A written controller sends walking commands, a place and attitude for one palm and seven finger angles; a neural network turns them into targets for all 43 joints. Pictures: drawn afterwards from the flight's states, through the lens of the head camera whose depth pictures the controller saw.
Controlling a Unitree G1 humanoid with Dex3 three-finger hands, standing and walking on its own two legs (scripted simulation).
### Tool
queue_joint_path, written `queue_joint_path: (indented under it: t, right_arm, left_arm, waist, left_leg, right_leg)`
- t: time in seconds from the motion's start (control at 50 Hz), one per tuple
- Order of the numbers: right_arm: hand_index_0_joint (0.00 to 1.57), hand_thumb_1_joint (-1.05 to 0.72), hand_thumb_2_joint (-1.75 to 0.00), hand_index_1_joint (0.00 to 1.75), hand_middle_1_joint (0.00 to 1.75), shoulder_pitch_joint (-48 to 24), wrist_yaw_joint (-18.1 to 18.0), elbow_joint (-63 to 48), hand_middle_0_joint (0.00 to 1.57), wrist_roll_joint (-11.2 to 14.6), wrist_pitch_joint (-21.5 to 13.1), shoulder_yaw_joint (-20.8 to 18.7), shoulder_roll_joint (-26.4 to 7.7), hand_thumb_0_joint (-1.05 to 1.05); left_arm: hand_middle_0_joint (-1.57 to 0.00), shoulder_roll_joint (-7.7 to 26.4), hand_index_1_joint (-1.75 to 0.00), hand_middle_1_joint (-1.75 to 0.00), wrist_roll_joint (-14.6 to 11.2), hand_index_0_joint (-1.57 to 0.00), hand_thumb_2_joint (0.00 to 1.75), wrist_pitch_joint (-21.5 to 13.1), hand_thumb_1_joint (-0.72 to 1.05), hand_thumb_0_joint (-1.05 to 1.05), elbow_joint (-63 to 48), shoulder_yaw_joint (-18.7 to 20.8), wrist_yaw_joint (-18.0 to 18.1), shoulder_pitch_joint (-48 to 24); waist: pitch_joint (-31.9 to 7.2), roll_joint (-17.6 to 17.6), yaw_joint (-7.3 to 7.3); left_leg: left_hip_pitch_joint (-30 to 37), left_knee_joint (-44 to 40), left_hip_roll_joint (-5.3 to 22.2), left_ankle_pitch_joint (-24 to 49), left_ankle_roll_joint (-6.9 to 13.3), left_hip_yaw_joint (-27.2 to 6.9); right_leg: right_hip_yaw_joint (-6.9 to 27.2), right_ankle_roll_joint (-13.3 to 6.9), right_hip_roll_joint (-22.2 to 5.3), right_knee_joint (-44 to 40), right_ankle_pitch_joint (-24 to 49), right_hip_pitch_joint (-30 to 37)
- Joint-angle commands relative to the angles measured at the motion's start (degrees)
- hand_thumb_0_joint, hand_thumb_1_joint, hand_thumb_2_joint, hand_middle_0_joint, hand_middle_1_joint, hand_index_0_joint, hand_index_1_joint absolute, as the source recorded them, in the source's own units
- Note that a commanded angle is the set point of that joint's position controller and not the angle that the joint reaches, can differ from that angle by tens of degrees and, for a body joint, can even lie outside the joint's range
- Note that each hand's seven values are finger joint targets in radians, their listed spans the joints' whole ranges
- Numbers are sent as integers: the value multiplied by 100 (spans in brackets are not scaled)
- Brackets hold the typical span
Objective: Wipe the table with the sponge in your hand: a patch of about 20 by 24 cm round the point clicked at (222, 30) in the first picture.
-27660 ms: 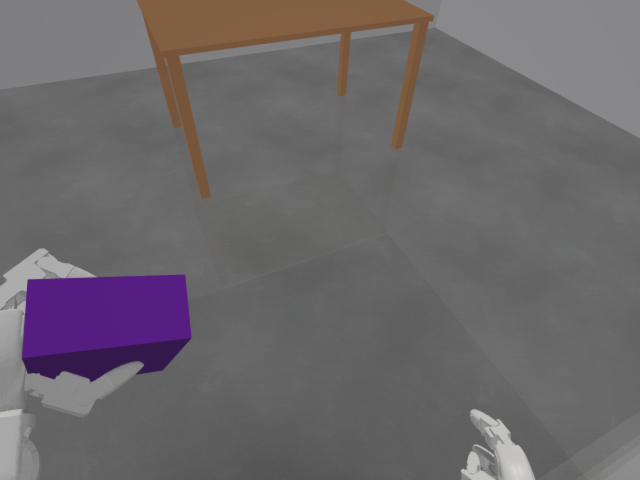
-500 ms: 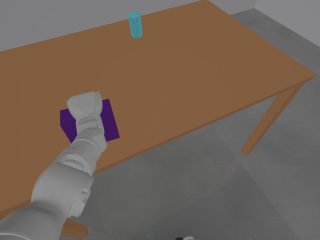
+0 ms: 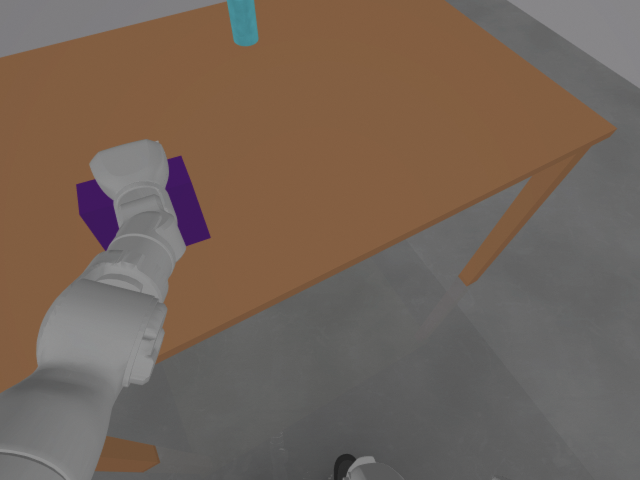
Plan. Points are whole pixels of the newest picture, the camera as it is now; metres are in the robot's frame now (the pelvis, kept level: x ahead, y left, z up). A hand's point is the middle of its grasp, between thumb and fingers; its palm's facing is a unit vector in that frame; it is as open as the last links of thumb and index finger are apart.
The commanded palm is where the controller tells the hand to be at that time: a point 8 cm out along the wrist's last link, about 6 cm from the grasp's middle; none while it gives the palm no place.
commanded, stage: wipe forward along the third lane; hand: left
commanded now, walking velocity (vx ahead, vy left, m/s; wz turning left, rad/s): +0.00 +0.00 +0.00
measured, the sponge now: (153, 222) +0.48 +0.20 -0.01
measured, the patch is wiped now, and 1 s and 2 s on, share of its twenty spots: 0.85 1.00 1.00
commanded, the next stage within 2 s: wipe back along the third lane in 0.38 s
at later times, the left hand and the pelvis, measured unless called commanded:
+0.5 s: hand (136, 175) +0.53 +0.22 +0.03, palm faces -0.11 +0.01 -0.99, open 10.0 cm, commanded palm +0.52 +0.22 +0.07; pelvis +0.01 +0.02 -0.01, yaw +0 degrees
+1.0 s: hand (137, 185) +0.52 +0.22 +0.03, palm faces -0.07 +0.01 -1.00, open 10.0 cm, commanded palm +0.47 +0.20 +0.06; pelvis +0.05 +0.02 +0.00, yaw +0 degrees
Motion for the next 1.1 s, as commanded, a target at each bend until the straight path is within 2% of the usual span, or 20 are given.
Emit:
queue_joint_path:
  t: [0.0,0.02,0.1,0.16,0.2,0.24,0.3,0.32,0.38,0.46,0.54,0.58,0.66,0.7,0.72,0.8,0.86,0.9,0.96,1.08]
  right_arm:
    - [20,-90,-90,30,30,571,-50,-357,20,-7,-101,-270,-938,0]
    - [20,-90,-90,30,30,566,-58,-361,20,-7,-85,-285,-944,0]
    - [20,-90,-90,30,30,716,-20,-333,20,-35,-46,-298,-945,0]
    - [20,-90,-90,30,30,797,-2,-350,20,-57,-23,-325,-942,0]
    - [20,-90,-90,30,30,843,2,-317,20,-66,-2,-315,-971,0]
    - [20,-90,-90,30,30,904,2,-325,20,-79,6,-320,-983,0]
    - [20,-90,-90,30,30,947,35,-292,20,-92,35,-331,-988,0]
    - [20,-90,-90,30,30,942,25,-293,20,-97,46,-325,-1009,0]
    - [20,-90,-90,30,30,1040,11,-302,20,-101,49,-303,-1019,0]
    - [20,-90,-90,30,30,1137,9,-311,20,-110,71,-288,-1036,0]
    - [20,-90,-90,30,30,1172,57,-437,20,-90,105,-315,-977,0]
    - [20,-90,-90,30,30,1145,76,-437,20,-83,144,-332,-949,0]
    - [20,-90,-90,30,30,1062,107,-417,20,-60,190,-388,-895,0]
    - [20,-90,-90,30,30,950,148,-410,20,-51,225,-392,-842,0]
    - [20,-90,-90,30,30,904,165,-380,20,-42,252,-409,-843,0]
    - [20,-90,-90,30,30,699,176,-334,20,-12,366,-389,-827,0]
    - [20,-90,-90,30,30,528,174,-338,20,-3,460,-389,-810,0]
    - [20,-90,-90,30,30,418,187,-381,20,-14,509,-403,-775,0]
    - [20,-90,-90,30,30,262,182,-449,20,-19,614,-415,-746,0]
    - [20,-90,-90,30,30,-184,184,-533,20,11,837,-408,-689,0]
  left_arm:
    - [-120,1437,-160,-160,297,-120,130,260,10,0,-464,-52,186,-2194]
    - [-120,1547,-160,-160,312,-120,130,260,10,0,-456,34,178,-2252]
    - [-120,1235,-160,-160,352,-120,130,280,10,0,-370,-178,159,-2379]
    - [-120,1237,-160,-160,333,-120,130,267,10,0,-342,-97,174,-2362]
    - [-120,1319,-160,-160,330,-120,130,284,10,0,-266,-59,172,-2496]
    - [-120,1506,-160,-160,328,-120,130,263,10,0,-354,79,182,-2560]
    - [-120,1176,-160,-160,366,-120,130,324,10,0,-175,-162,149,-2592]
    - [-120,1408,-160,-160,363,-120,130,319,10,0,-166,14,150,-2635]
    - [-120,1599,-160,-160,393,-120,130,304,10,0,-205,38,139,-2888]
    - [-120,1657,-160,-160,470,-120,130,338,10,0,-52,-17,90,-3055]
    - [-120,1404,-160,-160,356,-120,130,285,10,0,-203,-42,-34,-2489]
    - [-120,1056,-160,-160,316,-120,130,255,10,0,-261,-248,-82,-2308]
    - [-120,893,-160,-160,146,-120,130,234,10,0,-515,-153,-51,-1884]
    - [-120,334,-160,-160,51,-120,130,286,10,0,-487,-443,-69,-1429]
    - [-120,237,-160,-160,16,-120,130,297,10,0,-518,-461,-86,-1356]
    - [-120,189,-160,-160,-72,-120,130,412,10,0,-723,-486,-103,-1152]
    - [-120,0,-160,-160,-81,-120,130,464,10,0,-810,-576,-165,-821]
    - [-120,-335,-160,-160,-98,-120,130,448,10,0,-971,-768,-193,-652]
    - [-120,-356,-160,-160,-165,-120,130,410,10,0,-1260,-663,-209,-229]
    - [-120,-776,-160,-160,-215,-120,130,560,10,0,-1662,-915,-198,138]
  waist:
    - [-1972,-284,-129]
    - [-2051,-207,-111]
    - [-2061,-144,-222]
    - [-2192,-48,-202]
    - [-2081,-140,-262]
    - [-2289,-125,-230]
    - [-1996,-142,-343]
    - [-2064,-112,-302]
    - [-2156,-2,-365]
    - [-2084,69,-446]
    - [-2536,62,-246]
    - [-2359,14,-248]
    - [-2506,35,-54]
    - [-2300,-33,9]
    - [-2293,-29,35]
    - [-2068,-158,104]
    - [-1958,-220,190]
    - [-1940,-261,219]
    - [-2121,-279,380]
    - [-1872,-444,471]
  left_leg:
    - [63,-356,-139,604,257,62]
    - [99,-347,-134,693,251,42]
    - [220,-242,-86,946,245,-1]
    - [262,-179,-77,1137,241,-24]
    - [177,-159,-65,1097,245,-55]
    - [205,-111,-66,1288,252,-77]
    - [190,-93,-35,1198,243,-99]
    - [170,-89,-36,1242,247,-122]
    - [101,-51,-47,1159,259,-118]
    - [58,-5,-37,1152,263,-141]
    - [229,3,-34,1383,256,-127]
    - [264,-15,-10,1425,234,-133]
    - [485,-82,7,1604,226,-109]
    - [550,-146,11,1676,203,-83]
    - [632,-169,25,1790,197,-95]
    - [668,-300,-2,1746,203,-34]
    - [815,-355,-15,1980,195,-18]
    - [949,-371,-15,2148,190,-9]
    - [1133,-360,-32,2604,180,29]
    - [1443,-411,-21,3062,144,28]
  right_leg:
    - [83,48,-67,-286,870,1931]
    - [72,32,-69,-253,911,1928]
    - [-22,4,-18,-140,1075,1663]
    - [-60,-14,8,-74,1199,1636]
    - [-64,-15,14,-65,1158,1560]
    - [-68,-20,12,19,1338,1653]
    - [-122,-27,37,-17,1170,1375]
    - [-111,-41,32,-2,1192,1428]
    - [-98,-30,36,35,1102,1397]
    - [-120,-32,46,54,1029,1283]
    - [-119,-39,78,72,1273,1625]
    - [-152,-39,89,48,1321,1544]
    - [-139,-51,88,2,1463,1746]
    - [-188,-61,99,-51,1548,1774]
    - [-185,-76,90,-60,1637,1800]
    - [-171,-67,63,-164,1804,2049]
    - [-183,-84,39,-187,2071,2189]
    - [-196,-93,37,-191,2230,2249]
    - [-184,-105,5,-149,2724,2577]
    - [-224,-127,-22,-194,3000,2684]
